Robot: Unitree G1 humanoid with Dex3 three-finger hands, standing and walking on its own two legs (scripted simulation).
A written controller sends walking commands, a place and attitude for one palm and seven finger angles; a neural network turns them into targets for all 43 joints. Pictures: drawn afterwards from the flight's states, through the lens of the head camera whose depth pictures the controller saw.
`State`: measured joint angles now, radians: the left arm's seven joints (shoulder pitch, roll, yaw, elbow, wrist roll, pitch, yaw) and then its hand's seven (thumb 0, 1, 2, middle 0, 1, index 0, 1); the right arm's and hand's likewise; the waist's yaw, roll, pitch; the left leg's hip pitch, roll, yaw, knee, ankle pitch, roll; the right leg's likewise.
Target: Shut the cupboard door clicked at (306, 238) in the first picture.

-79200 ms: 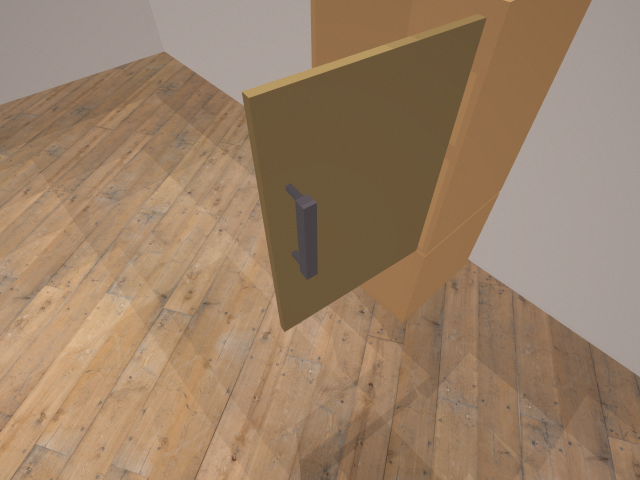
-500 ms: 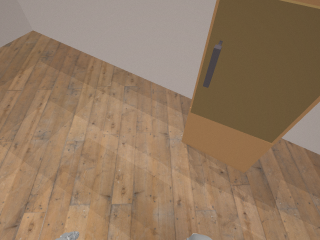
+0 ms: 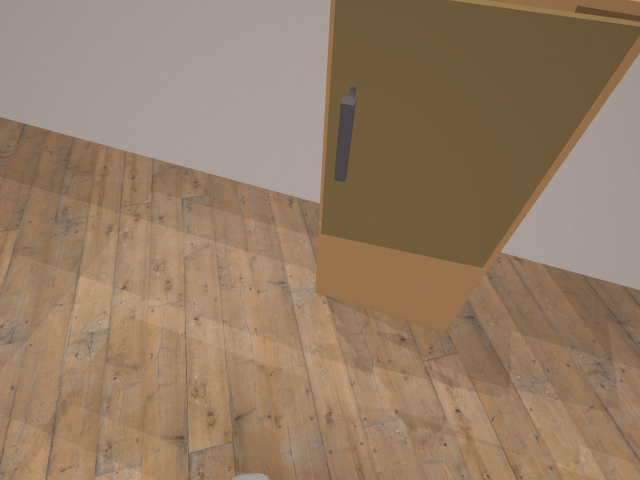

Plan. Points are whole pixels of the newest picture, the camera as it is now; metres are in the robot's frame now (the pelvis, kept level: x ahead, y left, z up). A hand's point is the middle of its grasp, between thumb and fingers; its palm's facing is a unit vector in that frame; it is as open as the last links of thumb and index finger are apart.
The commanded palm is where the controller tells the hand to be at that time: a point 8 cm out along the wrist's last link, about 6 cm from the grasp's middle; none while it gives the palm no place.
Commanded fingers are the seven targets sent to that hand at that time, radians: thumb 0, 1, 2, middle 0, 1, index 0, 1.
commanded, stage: turn to face it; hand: left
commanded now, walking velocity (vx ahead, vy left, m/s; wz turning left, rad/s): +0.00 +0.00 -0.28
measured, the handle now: (346, 136) +0.70 +0.00 +0.00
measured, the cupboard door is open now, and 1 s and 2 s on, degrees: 5 5 5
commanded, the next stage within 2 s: take the last steps up to it in 0.16 s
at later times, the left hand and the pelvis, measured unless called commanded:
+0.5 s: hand (199, 478) +0.14 +0.18 -0.16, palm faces -0.18 -0.96 -0.22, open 7.3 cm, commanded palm none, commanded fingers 0.00 0.90 0.90 -0.20 -0.30 -0.20 -0.30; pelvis +0.03 +0.00 -0.01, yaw -10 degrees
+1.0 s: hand (237, 427) +0.21 +0.14 -0.18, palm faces -0.18 -0.97 -0.15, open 7.3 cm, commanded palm none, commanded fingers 0.00 0.90 0.90 -0.20 -0.30 -0.20 -0.30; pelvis +0.16 -0.03 +0.00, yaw -12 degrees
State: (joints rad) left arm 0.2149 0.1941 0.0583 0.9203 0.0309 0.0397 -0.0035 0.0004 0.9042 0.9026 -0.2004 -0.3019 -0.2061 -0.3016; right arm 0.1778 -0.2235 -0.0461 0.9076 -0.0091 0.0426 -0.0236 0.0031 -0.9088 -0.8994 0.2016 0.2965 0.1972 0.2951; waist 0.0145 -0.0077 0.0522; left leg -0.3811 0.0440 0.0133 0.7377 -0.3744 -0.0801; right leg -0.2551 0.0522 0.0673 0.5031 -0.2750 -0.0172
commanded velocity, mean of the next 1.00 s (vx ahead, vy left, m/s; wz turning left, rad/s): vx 0.17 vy -0.07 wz -0.13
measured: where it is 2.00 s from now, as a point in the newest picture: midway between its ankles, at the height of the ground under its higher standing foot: outside the picture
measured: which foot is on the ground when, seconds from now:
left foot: up 0.00-0.02, down 0.04-0.48, up 0.50-0.80, down 0.82-1.00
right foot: down 0.00-0.04, up 0.06-0.46, down 0.48-0.84, up 0.86-1.00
